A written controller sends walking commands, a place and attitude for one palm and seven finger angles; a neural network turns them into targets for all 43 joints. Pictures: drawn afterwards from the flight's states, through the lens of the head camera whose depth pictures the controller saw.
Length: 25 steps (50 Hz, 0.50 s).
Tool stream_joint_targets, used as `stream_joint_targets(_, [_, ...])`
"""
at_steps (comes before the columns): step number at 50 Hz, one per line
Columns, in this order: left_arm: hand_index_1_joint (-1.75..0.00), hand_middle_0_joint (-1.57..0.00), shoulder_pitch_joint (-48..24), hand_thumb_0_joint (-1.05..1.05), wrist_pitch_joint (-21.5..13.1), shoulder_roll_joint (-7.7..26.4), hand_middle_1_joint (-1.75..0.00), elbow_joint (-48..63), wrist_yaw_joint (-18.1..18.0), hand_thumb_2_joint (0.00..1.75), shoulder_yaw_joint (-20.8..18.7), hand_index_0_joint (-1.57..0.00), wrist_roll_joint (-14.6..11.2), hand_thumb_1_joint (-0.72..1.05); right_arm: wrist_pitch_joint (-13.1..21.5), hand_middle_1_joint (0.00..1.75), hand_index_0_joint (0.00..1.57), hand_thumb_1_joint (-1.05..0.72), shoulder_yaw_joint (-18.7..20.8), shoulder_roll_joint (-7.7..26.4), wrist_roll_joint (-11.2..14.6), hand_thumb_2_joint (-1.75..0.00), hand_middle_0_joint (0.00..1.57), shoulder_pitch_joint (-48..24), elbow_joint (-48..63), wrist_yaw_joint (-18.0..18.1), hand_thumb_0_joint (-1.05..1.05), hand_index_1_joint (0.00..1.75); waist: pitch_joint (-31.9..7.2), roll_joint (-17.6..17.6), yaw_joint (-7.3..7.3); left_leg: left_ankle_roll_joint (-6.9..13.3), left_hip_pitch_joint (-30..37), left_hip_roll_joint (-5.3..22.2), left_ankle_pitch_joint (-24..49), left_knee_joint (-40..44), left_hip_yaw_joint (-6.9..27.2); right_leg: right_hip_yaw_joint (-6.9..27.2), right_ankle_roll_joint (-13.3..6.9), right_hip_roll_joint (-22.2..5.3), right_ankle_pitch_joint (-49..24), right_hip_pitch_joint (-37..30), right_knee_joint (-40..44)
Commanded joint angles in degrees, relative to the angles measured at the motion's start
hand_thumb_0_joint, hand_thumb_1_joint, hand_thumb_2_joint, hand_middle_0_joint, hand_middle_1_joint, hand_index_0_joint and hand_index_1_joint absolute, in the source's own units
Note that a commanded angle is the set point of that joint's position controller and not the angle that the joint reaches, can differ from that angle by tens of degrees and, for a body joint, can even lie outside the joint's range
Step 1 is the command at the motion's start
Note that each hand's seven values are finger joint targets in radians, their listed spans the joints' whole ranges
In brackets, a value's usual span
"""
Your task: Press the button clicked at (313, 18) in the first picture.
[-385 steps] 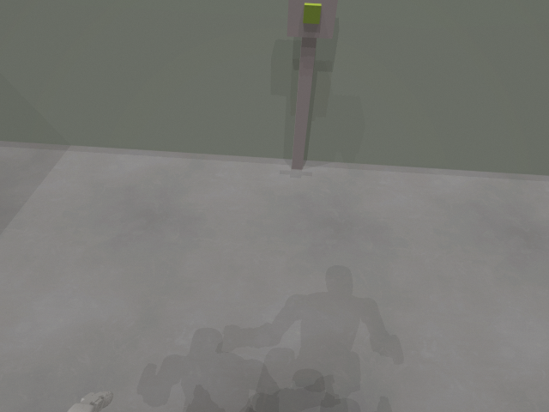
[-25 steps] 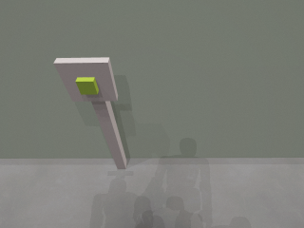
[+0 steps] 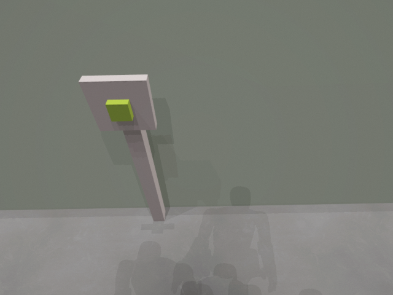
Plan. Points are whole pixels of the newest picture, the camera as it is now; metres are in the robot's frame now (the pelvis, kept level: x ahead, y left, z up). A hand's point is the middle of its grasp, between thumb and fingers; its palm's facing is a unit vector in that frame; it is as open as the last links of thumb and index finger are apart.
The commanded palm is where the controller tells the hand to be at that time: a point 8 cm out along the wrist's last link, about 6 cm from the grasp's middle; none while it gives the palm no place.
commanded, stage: look again from close up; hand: left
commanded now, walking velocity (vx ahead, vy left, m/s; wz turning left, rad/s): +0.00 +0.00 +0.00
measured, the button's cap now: (120, 109) +0.59 +0.25 +0.04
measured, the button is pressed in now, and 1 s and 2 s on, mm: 0 0 0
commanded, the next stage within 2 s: shuffle to correct the standing spot in 0.34 s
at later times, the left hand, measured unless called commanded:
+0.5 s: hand out of the picture +0.00 +0.18 -0.17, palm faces +0.01 -0.99 -0.17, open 7.4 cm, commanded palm none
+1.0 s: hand out of the picture +0.11 +0.21 -0.18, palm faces +0.07 -0.99 -0.15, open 7.4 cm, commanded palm none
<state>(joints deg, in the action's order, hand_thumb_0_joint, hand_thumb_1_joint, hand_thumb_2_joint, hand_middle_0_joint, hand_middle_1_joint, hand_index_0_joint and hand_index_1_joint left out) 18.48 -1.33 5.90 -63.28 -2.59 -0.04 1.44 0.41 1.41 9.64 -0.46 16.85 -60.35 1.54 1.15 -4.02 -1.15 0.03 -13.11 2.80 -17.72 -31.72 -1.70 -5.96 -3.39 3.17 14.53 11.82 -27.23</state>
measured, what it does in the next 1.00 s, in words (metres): walks ahead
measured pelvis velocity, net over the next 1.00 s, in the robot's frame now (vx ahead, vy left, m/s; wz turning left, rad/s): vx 0.12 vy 0.04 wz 0.06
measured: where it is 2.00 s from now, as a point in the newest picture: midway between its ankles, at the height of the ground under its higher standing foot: outside the picture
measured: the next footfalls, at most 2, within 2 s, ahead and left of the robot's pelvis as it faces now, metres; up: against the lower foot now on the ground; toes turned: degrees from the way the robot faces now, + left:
right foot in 1.18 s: +0.26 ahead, -0.04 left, +0.00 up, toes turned +7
left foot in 1.60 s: +0.17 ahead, +0.15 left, +0.00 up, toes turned +8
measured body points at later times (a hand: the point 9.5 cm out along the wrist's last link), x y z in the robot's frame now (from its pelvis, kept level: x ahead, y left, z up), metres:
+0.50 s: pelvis +0.01 +0.03 +0.00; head +0.03 +0.02 +0.45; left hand +0.00 +0.23 -0.15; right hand -0.02 -0.18 -0.16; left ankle +0.00 +0.11 -0.73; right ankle +0.00 -0.09 -0.73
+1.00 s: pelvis +0.12 +0.04 +0.00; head +0.16 +0.06 +0.45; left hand +0.11 +0.26 -0.17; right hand +0.11 -0.18 -0.14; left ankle +0.03 +0.10 -0.73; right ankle +0.10 -0.09 -0.65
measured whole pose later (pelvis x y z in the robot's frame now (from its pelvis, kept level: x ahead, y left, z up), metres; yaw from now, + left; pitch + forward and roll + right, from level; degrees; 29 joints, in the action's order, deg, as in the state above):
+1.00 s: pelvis +0.12 +0.04 +0.00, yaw +4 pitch +1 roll -2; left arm 15.3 0.1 9.3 -62.6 -0.5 -2.0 1.5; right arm 4.6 -0.5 6.9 -1.5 20.6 -61.7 2.5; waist 3.2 0.8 -0.8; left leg 4.2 -5.1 -1.1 -21.6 -25.3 -3.7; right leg -3.7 -1.6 -2.1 24.4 29.3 -65.4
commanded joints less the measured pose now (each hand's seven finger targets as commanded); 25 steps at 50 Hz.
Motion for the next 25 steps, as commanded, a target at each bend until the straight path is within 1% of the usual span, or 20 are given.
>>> stream_joint_targets(1, [-0.30,-0.20,0.8,0.00,0.0,5.2,-0.30,3.8,-0.1,0.90,-1.0,-0.20,-0.7,0.90,1.1,0.30,0.20,-0.90,-0.7,3.6,-1.0,-0.90,0.20,6.7,1.6,0.1,0.00,0.30,5.1,0.2,0.48,3.0,-4.0,5.9,1.2,11.0,6.8,8.1,0.3,-6.8,5.8,5.8,4.8])
stream_joint_targets(2, [-0.30,-0.20,0.7,0.00,0.2,5.8,-0.30,3.5,0.0,0.90,-0.8,-0.20,-0.6,0.90,1.2,0.30,0.20,-0.90,-0.9,3.4,-0.9,-0.90,0.20,5.5,1.4,0.1,0.00,0.30,5.6,-2.8,0.99,3.1,-6.5,5.5,-0.8,13.5,7.9,6.8,0.4,-6.4,4.4,3.2,3.0])
stream_joint_targets(3, [-0.30,-0.20,1.3,0.00,0.5,5.9,-0.30,3.1,0.2,0.90,-0.7,-0.20,-0.6,0.90,1.2,0.30,0.20,-0.90,-1.0,3.4,-0.8,-0.90,0.20,4.5,1.5,0.2,0.00,0.30,6.4,-3.9,1.75,3.4,-8.0,5.5,-3.1,15.6,8.9,6.1,0.6,-6.1,3.4,1.7,1.9])
stream_joint_targets(4, [-0.30,-0.20,2.0,0.00,0.6,5.9,-0.30,2.9,0.4,0.90,-0.6,-0.20,-0.4,0.90,1.3,0.30,0.20,-0.90,-1.0,3.7,-0.7,-0.90,0.20,4.0,2.0,0.2,0.00,0.30,7.2,-2.7,2.22,3.5,-9.2,5.4,-5.1,16.6,8.9,6.1,0.6,-6.0,2.8,1.0,1.8])
stream_joint_targets(5, [-0.30,-0.20,2.2,0.00,0.5,6.0,-0.30,2.7,0.5,0.90,-0.5,-0.20,-0.4,0.90,1.4,0.30,0.20,-0.90,-1.1,3.8,-0.7,-0.90,0.20,4.1,2.0,0.2,0.00,0.30,7.0,-1.6,2.35,3.6,-9.2,5.2,-4.7,16.8,8.9,6.1,0.6,-6.2,1.8,0.4,1.7])
stream_joint_targets(6, [-0.30,-0.20,2.3,0.00,0.5,6.1,-0.30,2.6,0.5,0.90,-0.4,-0.20,-0.4,0.90,1.4,0.30,0.20,-0.90,-1.2,3.8,-0.6,-0.90,0.20,4.5,1.9,0.3,0.00,0.30,7.4,0.4,2.37,3.6,-9.4,5.0,-5.6,17.0,8.8,6.1,0.6,-6.4,1.8,0.2,1.9])
stream_joint_targets(7, [-0.30,-0.20,2.5,0.00,0.5,6.0,-0.30,2.6,0.6,0.90,-0.4,-0.20,-0.4,0.90,1.4,0.30,0.20,-0.90,-1.2,3.8,-0.6,-0.90,0.20,4.9,1.8,0.3,0.00,0.30,6.6,2.6,2.33,3.6,-8.9,4.7,-5.9,17.1,8.7,6.4,0.6,-6.6,1.9,0.0,2.1])
stream_joint_targets(9, [-0.30,-0.20,2.5,0.00,0.4,6.1,-0.30,2.6,0.7,0.90,-0.3,-0.20,-0.5,0.90,1.5,0.30,0.20,-0.90,-1.3,4.0,-0.5,-0.90,0.20,5.4,1.4,0.2,0.00,0.30,6.4,4.2,2.15,3.6,-7.7,4.3,-5.8,16.8,8.2,6.9,0.6,-7.1,2.2,0.5,2.7])
stream_joint_targets(12, [-0.30,-0.20,2.2,0.00,0.5,6.2,-0.30,2.6,0.7,0.90,-0.2,-0.20,-0.6,0.90,1.5,0.30,0.20,-0.90,-1.4,4.0,-0.6,-0.90,0.20,5.8,0.7,0.2,0.00,0.30,5.7,3.8,1.96,3.6,-6.7,4.1,-5.5,16.9,8.0,7.0,0.6,-7.3,2.0,0.7,2.4])
stream_joint_targets(16, [-0.30,-0.20,2.3,0.00,0.2,6.1,-0.30,2.3,0.6,0.90,-0.2,-0.20,-0.6,0.90,1.7,0.30,0.20,-0.90,-1.5,3.4,-0.4,-0.90,0.20,6.3,-0.4,0.2,0.00,0.30,3.7,4.1,1.83,3.7,-4.1,3.7,0.5,15.3,7.1,7.3,0.7,-7.8,-0.5,0.0,2.4])
stream_joint_targets(18, [-0.30,-0.20,2.5,0.00,0.1,6.1,-0.30,1.9,0.5,0.90,-0.1,-0.20,-0.7,0.90,1.8,0.30,0.20,-0.90,-1.6,2.9,-0.3,-0.90,0.20,6.2,-1.0,0.3,0.00,0.30,3.4,4.1,1.72,3.5,-2.9,3.2,3.4,14.0,6.0,7.8,0.6,-8.3,-1.5,0.0,3.0])
stream_joint_targets(19, [-0.30,-0.20,2.6,0.00,0.0,6.1,-0.30,1.7,0.5,0.90,-0.2,-0.20,-0.7,0.90,1.9,0.30,0.20,-0.90,-1.8,2.8,-0.3,-0.90,0.20,6.4,-1.2,0.3,0.00,0.30,3.1,4.8,1.54,3.5,-2.2,3.2,5.1,13.4,5.5,7.9,0.6,-8.5,-2.3,0.0,3.1])
stream_joint_targets(20, [-0.30,-0.20,2.6,0.00,0.0,6.1,-0.30,1.5,0.5,0.90,-0.1,-0.20,-0.7,0.90,1.8,0.30,0.20,-0.90,-1.8,2.7,-0.3,-0.90,0.20,6.5,-1.6,0.3,0.00,0.30,3.2,4.9,1.47,3.4,-1.9,3.0,6.2,12.9,5.6,8.0,0.6,-8.6,-2.7,-0.1,3.2])
stream_joint_targets(22, [-0.30,-0.20,2.8,0.00,-0.1,5.9,-0.30,1.0,0.4,0.90,-0.1,-0.20,-0.8,0.90,1.9,0.30,0.20,-0.90,-1.8,2.6,-0.3,-0.90,0.20,6.5,-1.9,0.5,0.00,0.30,2.9,4.2,1.31,3.3,-0.6,2.9,8.8,12.2,5.0,8.1,0.6,-8.7,-4.2,0.2,3.1])
stream_joint_targets(23, [-0.30,-0.20,2.9,0.00,-0.1,6.0,-0.30,0.9,0.5,0.90,-0.2,-0.20,-0.6,0.90,1.9,0.30,0.20,-0.90,-1.9,2.7,-0.3,-0.90,0.20,6.9,-2.3,0.4,0.00,0.30,2.2,3.8,1.26,3.5,-0.4,2.9,6.6,12.0,4.9,7.5,0.5,-8.6,-1.7,-0.5,2.3])
stream_joint_targets(25, [-0.30,-0.20,3.3,0.00,0.0,6.2,-0.30,0.8,0.6,0.90,-0.5,-0.20,-0.3,0.90,1.5,0.30,0.20,-0.90,-1.5,3.3,-0.5,-0.90,0.20,6.7,-2.3,0.3,0.00,0.30,2.5,3.5,1.27,4.3,-1.3,3.0,0.0,11.8,5.8,6.5,0.2,-8.0,4.8,0.3,0.9])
